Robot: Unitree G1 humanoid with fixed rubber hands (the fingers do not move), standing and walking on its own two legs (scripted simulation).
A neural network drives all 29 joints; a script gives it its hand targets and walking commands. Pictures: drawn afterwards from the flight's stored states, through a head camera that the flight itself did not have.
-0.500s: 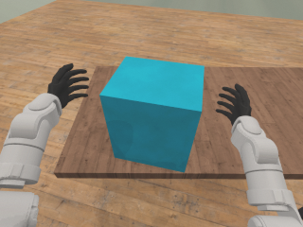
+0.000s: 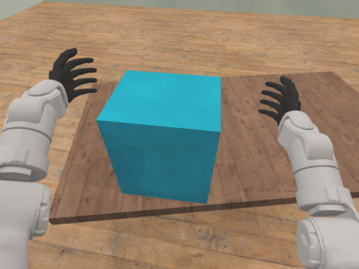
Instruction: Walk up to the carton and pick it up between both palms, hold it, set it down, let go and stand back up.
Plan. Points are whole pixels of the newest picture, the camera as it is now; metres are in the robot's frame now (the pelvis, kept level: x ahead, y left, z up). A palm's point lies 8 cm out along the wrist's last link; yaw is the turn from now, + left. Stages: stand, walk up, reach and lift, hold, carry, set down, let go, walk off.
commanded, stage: reach and lift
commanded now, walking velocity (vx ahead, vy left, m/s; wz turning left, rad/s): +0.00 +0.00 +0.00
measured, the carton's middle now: (167, 139) +0.49 +0.00 +0.02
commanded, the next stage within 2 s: none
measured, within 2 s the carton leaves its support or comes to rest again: neither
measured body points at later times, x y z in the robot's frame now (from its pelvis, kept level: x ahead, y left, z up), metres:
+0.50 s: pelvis +0.00 +0.00 +0.00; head -0.01 +0.02 +0.45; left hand +0.47 +0.22 +0.23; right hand +0.40 -0.25 +0.19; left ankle +0.01 +0.11 -0.73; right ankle +0.05 -0.13 -0.73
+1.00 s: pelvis +0.02 +0.00 +0.00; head +0.07 +0.02 +0.45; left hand +0.49 +0.20 +0.09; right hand +0.42 -0.27 +0.10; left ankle +0.01 +0.11 -0.73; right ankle +0.05 -0.13 -0.73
